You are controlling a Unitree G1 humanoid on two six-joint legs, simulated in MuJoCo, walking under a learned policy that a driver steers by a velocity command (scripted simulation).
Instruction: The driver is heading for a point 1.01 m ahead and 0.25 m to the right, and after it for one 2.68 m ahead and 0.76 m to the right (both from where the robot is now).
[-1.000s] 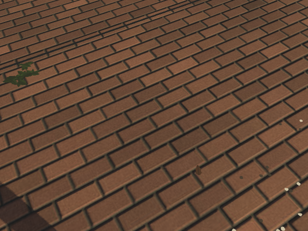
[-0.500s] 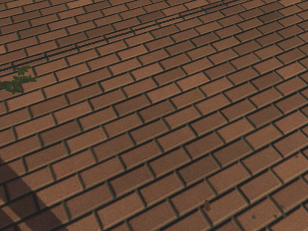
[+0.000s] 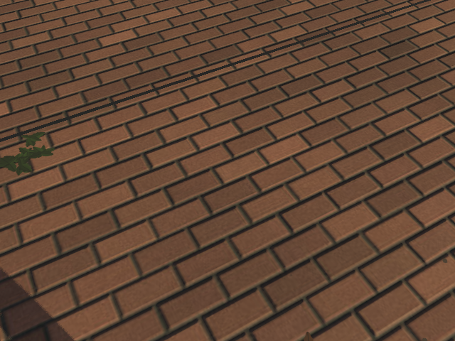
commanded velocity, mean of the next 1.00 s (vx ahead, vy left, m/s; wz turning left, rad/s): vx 0.28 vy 0.00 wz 0.00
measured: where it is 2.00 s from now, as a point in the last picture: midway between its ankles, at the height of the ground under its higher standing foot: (248, 333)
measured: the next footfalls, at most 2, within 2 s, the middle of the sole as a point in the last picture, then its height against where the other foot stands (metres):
right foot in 0.92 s outside the picture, level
left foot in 1.38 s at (208, 307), level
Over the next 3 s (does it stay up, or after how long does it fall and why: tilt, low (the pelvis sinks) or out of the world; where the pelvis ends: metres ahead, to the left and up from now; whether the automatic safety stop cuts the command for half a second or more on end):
stays up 0.86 -0.30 0.01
